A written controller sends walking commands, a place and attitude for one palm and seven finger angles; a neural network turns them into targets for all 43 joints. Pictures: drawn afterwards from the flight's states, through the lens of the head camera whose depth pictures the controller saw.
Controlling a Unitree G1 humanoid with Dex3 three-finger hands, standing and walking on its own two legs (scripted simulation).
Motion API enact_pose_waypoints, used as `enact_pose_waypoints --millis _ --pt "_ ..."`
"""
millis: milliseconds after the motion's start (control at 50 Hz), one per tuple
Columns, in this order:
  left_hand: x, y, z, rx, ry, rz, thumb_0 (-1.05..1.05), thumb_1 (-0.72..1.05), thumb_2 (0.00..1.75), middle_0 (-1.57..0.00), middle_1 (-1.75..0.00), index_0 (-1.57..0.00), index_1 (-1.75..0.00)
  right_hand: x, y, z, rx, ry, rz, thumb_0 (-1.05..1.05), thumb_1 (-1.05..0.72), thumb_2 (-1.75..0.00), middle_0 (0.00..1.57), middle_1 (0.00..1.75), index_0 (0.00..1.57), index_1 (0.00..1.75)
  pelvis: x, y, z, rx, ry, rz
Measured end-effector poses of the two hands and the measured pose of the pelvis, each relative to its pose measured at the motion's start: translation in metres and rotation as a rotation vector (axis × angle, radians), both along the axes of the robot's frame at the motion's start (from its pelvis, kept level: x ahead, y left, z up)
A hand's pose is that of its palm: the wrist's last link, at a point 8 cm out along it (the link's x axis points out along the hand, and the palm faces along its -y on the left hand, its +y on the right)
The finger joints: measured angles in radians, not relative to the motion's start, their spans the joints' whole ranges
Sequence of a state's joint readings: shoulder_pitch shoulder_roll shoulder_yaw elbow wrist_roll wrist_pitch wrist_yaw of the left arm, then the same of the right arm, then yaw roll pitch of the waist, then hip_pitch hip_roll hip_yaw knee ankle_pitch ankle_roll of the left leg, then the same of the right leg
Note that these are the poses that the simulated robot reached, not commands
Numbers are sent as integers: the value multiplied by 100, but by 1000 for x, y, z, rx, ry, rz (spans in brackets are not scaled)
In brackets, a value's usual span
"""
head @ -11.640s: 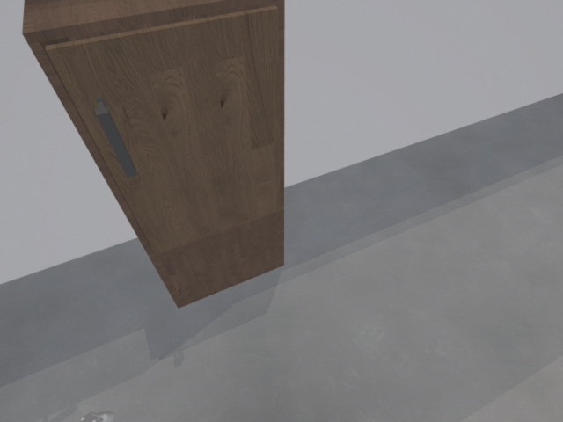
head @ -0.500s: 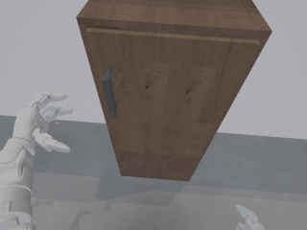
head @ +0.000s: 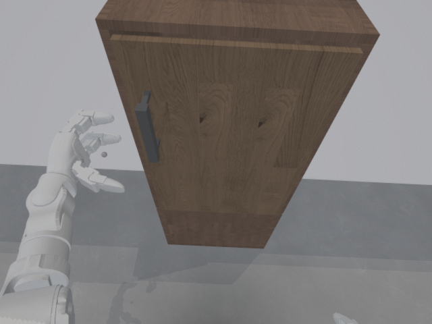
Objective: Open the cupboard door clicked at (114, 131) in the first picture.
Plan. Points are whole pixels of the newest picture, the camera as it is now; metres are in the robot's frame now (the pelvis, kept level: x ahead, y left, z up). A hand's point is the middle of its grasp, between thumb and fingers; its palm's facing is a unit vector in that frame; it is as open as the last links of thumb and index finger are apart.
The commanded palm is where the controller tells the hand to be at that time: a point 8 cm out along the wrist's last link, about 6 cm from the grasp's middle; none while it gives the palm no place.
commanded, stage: move the hooked fingers beside the handle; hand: left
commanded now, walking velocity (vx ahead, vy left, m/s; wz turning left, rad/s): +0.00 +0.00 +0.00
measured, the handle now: (150, 128) +0.47 +0.14 +0.08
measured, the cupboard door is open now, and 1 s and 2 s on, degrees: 0 0 0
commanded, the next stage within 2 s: slide the fingers in behind the handle in 1.00 s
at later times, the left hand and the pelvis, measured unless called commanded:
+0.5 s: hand (115, 145) +0.42 +0.20 +0.08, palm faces +0.01 -1.00 -0.02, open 13.9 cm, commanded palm +0.39 +0.25 +0.08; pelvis +0.00 -0.02 +0.00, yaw -1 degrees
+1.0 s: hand (114, 146) +0.42 +0.20 +0.08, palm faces -0.01 -1.00 -0.01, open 13.9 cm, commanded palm +0.40 +0.25 +0.08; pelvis +0.00 -0.02 +0.00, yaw +0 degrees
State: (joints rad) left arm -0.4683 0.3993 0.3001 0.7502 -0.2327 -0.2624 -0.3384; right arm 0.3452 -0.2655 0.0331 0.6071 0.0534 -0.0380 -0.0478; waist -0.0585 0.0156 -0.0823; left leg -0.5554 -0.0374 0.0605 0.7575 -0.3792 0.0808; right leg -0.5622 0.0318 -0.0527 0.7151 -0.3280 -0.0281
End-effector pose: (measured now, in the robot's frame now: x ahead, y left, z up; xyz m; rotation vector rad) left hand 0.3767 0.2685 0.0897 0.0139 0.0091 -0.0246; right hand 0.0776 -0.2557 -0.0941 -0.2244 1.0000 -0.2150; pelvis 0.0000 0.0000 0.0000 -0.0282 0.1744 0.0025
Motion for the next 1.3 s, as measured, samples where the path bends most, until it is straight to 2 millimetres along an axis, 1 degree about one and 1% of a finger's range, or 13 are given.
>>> enact_pose_waypoints --millis 160,240,340,400,520,640,720,800,940,1020,1140,1300 --pt "5 -10 0 -4 -2 9 -1 -50 30 -30 -120 -30 -120 -12 -9 -5 -3 44 -11 1 -91 -89 20 30 20 29 -4 -6 -1 3 2 5" --pt "14 -18 -3 2 10 7 -1 -50 30 -30 -120 -30 -120 -16 -15 -8 -11 59 -9 1 -91 -89 20 30 20 29 -7 -10 -4 5 9 11" --pt "25 -26 -1 -3 -2 8 -1 -50 30 -30 -120 -30 -120 -21 -22 -9 -14 70 -23 1 -91 -89 20 30 20 29 -8 -15 -5 10 20 0" --pt "27 -24 -2 -1 7 13 -1 -50 30 -31 -120 -30 -120 -24 -26 -8 -12 72 -40 1 -91 -89 20 30 20 29 -6 -18 -5 12 23 -9" --pt "24 -12 -5 5 18 33 -1 -49 30 -31 -120 -30 -120 -28 -31 -8 -11 89 -55 1 -91 -89 20 30 20 29 -4 -23 -4 12 31 -16" --pt "17 -8 -4 0 6 16 -1 -50 30 -30 -120 -30 -120 -24 -33 -8 -15 103 -49 1 -91 -89 20 30 20 29 -1 -24 -4 8 35 -7" --pt "17 -10 -7 -9 20 7 -1 -50 30 -30 -120 -30 -120 -15 -33 -8 -21 92 -36 1 -91 -89 20 30 20 29 0 -23 -4 7 36 1" --pt "17 -15 -6 -8 4 0 -1 -50 30 -30 -120 -30 -120 -4 -30 -6 -19 59 -28 1 -91 -89 20 30 20 29 2 -21 -4 6 34 1" --pt "23 -13 -9 -10 26 11 -1 -50 30 -30 -120 -30 -120 9 -21 -4 -11 24 -9 1 -91 -89 20 30 20 29 2 -18 -5 5 33 1" --pt "25 -11 -7 -5 11 9 -1 -50 30 -30 -120 -30 -120 8 -17 -5 -6 28 -8 1 -91 -89 20 30 20 29 3 -15 -5 4 36 0" --pt "28 -12 -9 -10 23 -4 -1 -50 30 -30 -120 -30 -120 1 -12 -8 -2 62 -13 1 -91 -89 20 30 20 29 5 -11 -5 1 41 2" --pt "28 -27 -10 -11 1 -16 -1 -50 30 -30 -120 -30 -120 -7 -8 -10 8 87 -30 1 -91 -89 20 30 20 29 8 -5 -4 0 39 -1"
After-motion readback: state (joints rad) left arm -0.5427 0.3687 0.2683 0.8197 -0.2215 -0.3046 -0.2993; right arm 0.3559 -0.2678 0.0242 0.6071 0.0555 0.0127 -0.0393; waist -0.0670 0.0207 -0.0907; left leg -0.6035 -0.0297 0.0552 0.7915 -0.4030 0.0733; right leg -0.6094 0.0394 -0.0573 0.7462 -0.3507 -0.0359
